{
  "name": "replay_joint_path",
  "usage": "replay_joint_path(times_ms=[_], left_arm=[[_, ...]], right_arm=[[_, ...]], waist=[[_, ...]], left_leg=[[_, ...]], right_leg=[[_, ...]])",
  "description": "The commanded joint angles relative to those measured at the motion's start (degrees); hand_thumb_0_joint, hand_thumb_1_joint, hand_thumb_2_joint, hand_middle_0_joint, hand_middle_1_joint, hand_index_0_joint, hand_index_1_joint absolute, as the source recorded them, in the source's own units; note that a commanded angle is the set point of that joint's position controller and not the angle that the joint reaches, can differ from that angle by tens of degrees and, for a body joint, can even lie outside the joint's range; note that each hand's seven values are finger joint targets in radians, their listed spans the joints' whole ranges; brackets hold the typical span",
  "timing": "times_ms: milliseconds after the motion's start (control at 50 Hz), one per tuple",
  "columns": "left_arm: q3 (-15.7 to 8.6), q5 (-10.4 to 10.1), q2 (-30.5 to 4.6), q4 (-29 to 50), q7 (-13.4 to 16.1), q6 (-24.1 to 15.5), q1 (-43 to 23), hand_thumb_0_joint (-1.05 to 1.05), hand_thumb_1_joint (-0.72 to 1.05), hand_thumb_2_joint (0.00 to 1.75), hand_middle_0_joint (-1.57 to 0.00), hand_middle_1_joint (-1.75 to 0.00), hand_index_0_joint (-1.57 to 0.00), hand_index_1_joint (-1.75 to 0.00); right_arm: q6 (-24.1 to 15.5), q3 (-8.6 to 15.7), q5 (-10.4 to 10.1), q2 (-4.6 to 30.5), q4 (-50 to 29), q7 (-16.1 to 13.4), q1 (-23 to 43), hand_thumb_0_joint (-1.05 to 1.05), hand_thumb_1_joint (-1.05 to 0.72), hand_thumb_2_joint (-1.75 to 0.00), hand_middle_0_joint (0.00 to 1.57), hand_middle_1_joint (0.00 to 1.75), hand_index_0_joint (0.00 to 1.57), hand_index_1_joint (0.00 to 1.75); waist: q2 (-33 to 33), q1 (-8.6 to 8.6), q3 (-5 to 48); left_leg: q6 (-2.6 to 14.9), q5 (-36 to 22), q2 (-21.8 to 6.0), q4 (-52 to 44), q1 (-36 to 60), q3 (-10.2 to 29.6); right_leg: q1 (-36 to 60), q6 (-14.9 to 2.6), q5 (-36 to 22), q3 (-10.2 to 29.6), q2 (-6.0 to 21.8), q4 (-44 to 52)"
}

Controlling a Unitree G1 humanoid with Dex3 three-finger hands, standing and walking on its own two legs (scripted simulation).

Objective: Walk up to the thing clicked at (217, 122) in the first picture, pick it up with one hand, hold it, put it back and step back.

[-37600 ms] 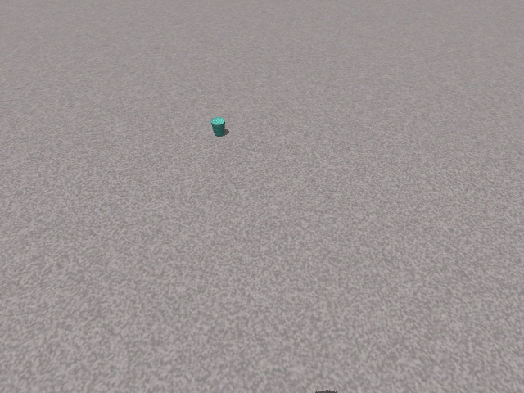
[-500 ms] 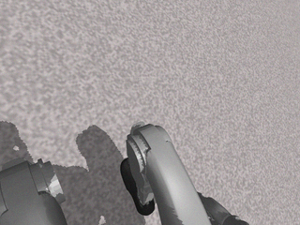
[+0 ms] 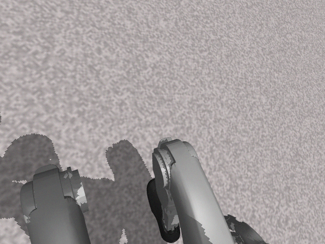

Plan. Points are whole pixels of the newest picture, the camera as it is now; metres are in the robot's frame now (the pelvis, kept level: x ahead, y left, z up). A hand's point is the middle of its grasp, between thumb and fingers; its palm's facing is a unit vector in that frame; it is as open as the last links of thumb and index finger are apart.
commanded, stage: settle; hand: left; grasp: from above
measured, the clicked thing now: out of the picture +0.46 +0.35 -0.23
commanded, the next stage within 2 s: lift in 0.46 s
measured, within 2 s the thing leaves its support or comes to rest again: neither
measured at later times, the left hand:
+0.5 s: hand out of the picture +0.43 +0.34 -0.11, palm faces -0.44 -0.09 -0.89, open 10.5 cm
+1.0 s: hand out of the picture +0.40 +0.35 -0.03, palm faces -0.45 -0.12 -0.89, open 10.5 cm
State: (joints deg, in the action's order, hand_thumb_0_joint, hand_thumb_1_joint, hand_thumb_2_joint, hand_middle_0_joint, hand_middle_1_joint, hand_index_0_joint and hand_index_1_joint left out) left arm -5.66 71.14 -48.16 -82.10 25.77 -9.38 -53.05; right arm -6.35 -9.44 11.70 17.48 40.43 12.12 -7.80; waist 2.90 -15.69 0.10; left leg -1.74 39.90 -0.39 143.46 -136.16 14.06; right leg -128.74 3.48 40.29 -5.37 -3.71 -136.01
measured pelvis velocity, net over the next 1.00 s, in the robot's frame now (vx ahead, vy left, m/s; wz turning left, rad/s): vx -0.02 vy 0.00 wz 0.11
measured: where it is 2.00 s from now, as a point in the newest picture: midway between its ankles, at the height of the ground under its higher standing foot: (126, 238)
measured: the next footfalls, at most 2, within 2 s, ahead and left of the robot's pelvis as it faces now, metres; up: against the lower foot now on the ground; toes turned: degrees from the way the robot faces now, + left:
none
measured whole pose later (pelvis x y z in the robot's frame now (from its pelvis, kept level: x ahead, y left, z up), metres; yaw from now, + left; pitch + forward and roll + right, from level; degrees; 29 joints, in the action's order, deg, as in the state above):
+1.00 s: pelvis -0.02 +0.00 +0.09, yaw +6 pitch +34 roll -8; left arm -1.0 62.6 -40.4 -59.6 4.6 -7.3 -45.7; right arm 2.8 -2.3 2.8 15.4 37.4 5.3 -10.9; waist -1.7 -9.1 7.2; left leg -0.8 36.0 -0.8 125.4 -123.7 7.8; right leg -118.1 3.4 37.8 -1.6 -1.2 -121.6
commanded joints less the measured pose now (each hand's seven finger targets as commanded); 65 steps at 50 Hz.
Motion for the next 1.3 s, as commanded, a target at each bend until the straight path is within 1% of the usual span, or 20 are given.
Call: replay_joint_path(times_ms=[0, 80, 200, 340, 380, 420, 500, 540, 600, 640, 700, 720, 760, 860, 1000, 1080, 1160, 1220, 1240, 1280], left_arm=[[0.7, -2.1, -10.0, 10.7, -1.0, 1.3, -18.9, 0.0, 0.4, 0.94, -0.76, -1.04, -0.8, -1.01], [1.4, -2.9, -9.5, 10.5, -4.4, 1.8, -19.7, 0.0, 0.46, 0.98, -0.81, -1.06, -0.85, -1.03], [1.7, -3.5, -10.1, 11.5, -8.8, 0.6, -19.2, 0.0, 0.49, 0.99, -0.85, -1.06, -0.88, -1.03], [1.0, -3.1, -11.7, 15.3, -10.3, -1.0, -21.7, 0.0, 0.47, 1.01, -0.84, -1.06, -0.86, -1.04], [0.2, -2.7, -13.0, 15.7, -10.3, -1.2, -21.5, 0.0, 0.46, 1.03, -0.84, -1.06, -0.87, -1.04], [1.2, -3.1, -11.3, 15.4, -10.4, -1.2, -21.7, 0.0, 0.44, 1.03, -0.83, -1.07, -0.85, -1.04], [1.2, -3.1, -12.7, 16.2, -10.6, -1.4, -23.3, 0.0, 0.4, 1.05, -0.81, -1.07, -0.83, -1.05], [1.6, -3.1, -11.3, 15.1, -11.0, -1.0, -21.3, 0.0, 0.32, 0.96, -0.71, -0.98, -0.74, -0.95], [0.8, -3.5, -12.8, 18.7, -11.8, -0.8, -21.8, 0.0, 0.19, 0.85, -0.69, -1.01, -0.73, -0.97], [1.3, -4.1, -11.3, 18.3, -12.4, -0.1, -20.3, 0.0, 0.35, 0.92, -0.77, -1.04, -0.82, -1.0], [0.3, -6.1, -11.7, 21.3, -13.8, 0.9, -19.9, 0.0, 0.5, 0.96, -0.84, -1.05, -0.88, -1.01], [1.3, -6.3, -10.2, 22.1, -14.6, 1.2, -19.6, 0.0, 0.5, 0.97, -0.85, -1.06, -0.89, -1.02], [0.5, -6.5, -11.2, 24.0, -15.5, 1.6, -18.1, 0.0, 0.5, 0.96, -0.84, -1.06, -0.88, -1.01], [0.7, -8.4, -9.8, 29.7, -18.1, 1.9, -15.2, 0.0, 0.5, 0.97, -0.84, -1.06, -0.88, -1.01], [1.9, -11.2, -6.1, 37.2, -20.9, 2.5, -8.1, 0.0, 0.5, 0.99, -0.82, -1.07, -0.86, -1.03], [1.5, -12.1, -5.1, 43.2, -21.6, 3.3, -5.7, 0.0, 0.51, 0.97, -0.83, -1.05, -0.87, -1.0], [2.6, -13.3, -2.4, 46.6, -22.4, 4.4, -0.9, 0.0, 0.53, 0.96, -0.84, -1.05, -0.89, -1.01], [1.3, -13.9, -4.3, 51.5, -22.5, 5.4, 0.5, 0.0, 0.52, 0.94, -0.83, -1.03, -0.87, -0.99], [2.5, -14.2, -1.9, 50.6, -22.7, 5.7, 2.2, 0.0, 0.54, 0.93, -0.84, -1.04, -0.89, -0.99], [2.7, -14.6, -1.3, 52.3, -22.9, 6.3, 4.3, 0.0, 0.53, 0.93, -0.84, -1.02, -0.88, -0.97]], right_arm=[[0.6, 7.2, -2.1, 15.3, 0.1, -0.4, -11.1, 0.0, -0.93, -0.91, 0.2, 0.3, 0.2, 0.3], [2.0, 7.9, -3.2, 15.3, -0.3, -1.0, -11.9, 0.0, -0.93, -0.91, 0.2, 0.3, 0.2, 0.3], [3.9, 8.0, -4.2, 14.0, -1.8, -2.6, -11.5, 0.0, -0.93, -0.91, 0.2, 0.3, 0.2, 0.3], [5.3, 7.9, -4.8, 13.7, -2.7, -4.5, -12.0, 0.0, -0.92, -0.91, 0.2, 0.3, 0.2, 0.3], [5.7, 8.1, -5.1, 13.7, -2.6, -4.8, -12.0, 0.0, -0.92, -0.91, 0.2, 0.3, 0.2, 0.3], [5.8, 8.1, -5.0, 13.3, -2.7, -5.1, -11.8, 0.0, -0.92, -0.91, 0.2, 0.3, 0.2, 0.3], [6.2, 8.2, -5.0, 12.8, -2.6, -5.7, -12.0, 0.0, -0.92, -0.9, 0.2, 0.3, 0.2, 0.3], [6.1, 8.4, -5.3, 13.1, -2.3, -5.8, -12.6, 0.0, -0.9, -0.9, 0.2, 0.3, 0.2, 0.3], [6.3, 9.1, -6.0, 13.4, -2.5, -6.2, -12.7, 0.0, -0.94, -0.91, 0.2, 0.3, 0.2, 0.3], [6.6, 9.5, -6.2, 13.0, -2.5, -6.2, -13.2, 0.0, -0.93, -0.91, 0.2, 0.3, 0.2, 0.3], [6.8, 10.4, -6.8, 12.8, -2.8, -6.4, -13.4, 0.0, -0.93, -0.91, 0.2, 0.3, 0.2, 0.3], [7.0, 10.5, -7.0, 12.3, -3.0, -6.4, -13.4, 0.0, -0.93, -0.91, 0.2, 0.3, 0.2, 0.3], [7.3, 11.2, -7.7, 12.4, -3.1, -6.6, -13.9, 0.0, -0.93, -0.91, 0.2, 0.3, 0.2, 0.3], [7.9, 11.9, -8.6, 11.6, -4.3, -7.0, -13.7, 0.0, -0.93, -0.91, 0.2, 0.3, 0.2, 0.3], [8.6, 12.6, -9.8, 10.4, -6.2, -8.0, -12.6, 0.0, -0.92, -0.91, 0.2, 0.3, 0.2, 0.3], [8.8, 13.5, -10.7, 10.4, -7.2, -8.9, -11.5, 0.0, -0.92, -0.91, 0.2, 0.3, 0.2, 0.3], [9.0, 13.6, -11.0, 9.2, -7.7, -9.6, -10.4, 0.0, -0.92, -0.91, 0.2, 0.3, 0.2, 0.3], [9.0, 13.8, -11.5, 8.9, -8.2, -10.4, -9.0, 0.0, -0.92, -0.91, 0.2, 0.3, 0.2, 0.3], [9.0, 13.9, -11.5, 8.7, -8.0, -10.7, -8.5, 0.0, -0.92, -0.91, 0.2, 0.3, 0.2, 0.3], [8.9, 13.9, -11.8, 8.2, -8.1, -11.3, -8.0, 0.0, -0.92, -0.91, 0.2, 0.3, 0.2, 0.3]], waist=[[-26.2, 0.24, 39.2], [-22.3, -0.19, 39.3], [-18.7, 0.9, 38.0], [-20.0, 1.29, 39.1], [-21.5, 2.42, 40.8], [-20.6, 1.77, 39.2], [-20.4, 1.88, 40.6], [-20.1, 2.01, 39.8], [-23.4, 3.86, 43.4], [-21.5, 3.4, 43.4], [-21.7, 4.76, 44.4], [-21.8, 4.4, 45.1], [-20.9, 5.6, 46.3], [-18.8, 5.92, 46.2], [-16.7, 7.46, 46.4], [-19.2, 8.54, 46.8], [-16.2, 8.45, 45.6], [-16.3, 9.69, 46.8], [-16.0, 9.47, 44.9], [-14.3, 10.04, 44.5]], left_leg=[[1.9, -11.8, -0.4, -17.6, 33.1, -8.3], [2.54, -11.6, 0.0, -18.1, 31.8, -8.9], [2.97, -9.0, 0.5, -19.6, 29.7, -10.1], [2.7, -10.5, 0.4, -21.3, 33.2, -10.3], [2.47, -10.3, 0.4, -22.3, 34.8, -10.2], [2.59, -8.6, 0.4, -22.6, 34.1, -10.4], [2.92, -7.7, 0.4, -22.7, 33.3, -11.0], [2.87, -7.5, 0.6, -23.9, 34.0, -10.9], [2.4, -8.2, 0.6, -26.0, 37.8, -10.5], [2.7, -9.0, 0.7, -26.0, 37.5, -11.0], [2.84, -8.7, 0.8, -27.5, 38.5, -11.3], [2.82, -8.1, 0.6, -28.3, 39.1, -11.1], [2.91, -8.4, 0.7, -29.4, 40.5, -11.2], [3.33, -8.9, 0.6, -31.8, 41.8, -11.1], [3.51, -8.5, 0.3, -37.2, 46.1, -10.9], [2.89, -7.9, -0.3, -43.4, 52.5, -8.5], [3.25, -9.2, -0.2, -46.0, 54.7, -9.9], [3.25, -8.4, -0.4, -49.7, 59.2, -10.2], [3.1, -7.7, -0.6, -51.5, 60.0, -9.7], [3.11, -7.6, -0.7, -53.7, 63.1, -10.2]], right_leg=[[15.9, -5.44, -15.3, -6.5, -0.9, 12.5], [17.9, -5.2, -15.2, -5.7, -0.8, 14.5], [20.8, -5.43, -11.5, -4.2, -0.6, 17.6], [20.3, -5.74, -12.3, -4.3, -0.1, 18.5], [19.9, -6.0, -11.9, -4.1, -0.1, 18.0], [19.1, -5.94, -10.4, -4.0, -0.1, 18.8], [20.6, -5.68, -9.2, -2.8, -0.2, 20.0], [20.0, -5.67, -9.6, -3.6, 0.2, 20.1], [19.5, -5.99, -10.5, -3.6, 0.5, 19.5], [21.0, -5.83, -11.2, -3.3, 0.4, 20.6], [21.5, -5.86, -10.7, -2.5, 0.8, 21.8], [22.1, -5.85, -10.4, -2.6, 0.7, 22.1], [23.2, -5.83, -10.4, -2.2, 0.8, 23.3], [25.9, -5.66, -10.7, -1.5, 1.0, 26.4], [30.8, -5.48, -10.8, -0.6, 0.9, 31.5], [32.0, -5.5, -11.0, -1.0, 1.3, 32.8], [37.4, -5.28, -11.8, -0.2, 1.3, 38.0], [42.0, -5.08, -11.0, 0.4, 1.4, 41.9], [42.0, -4.99, -10.9, 0.4, 1.4, 42.6], [45.3, -4.98, -10.5, 0.8, 1.2, 46.2]])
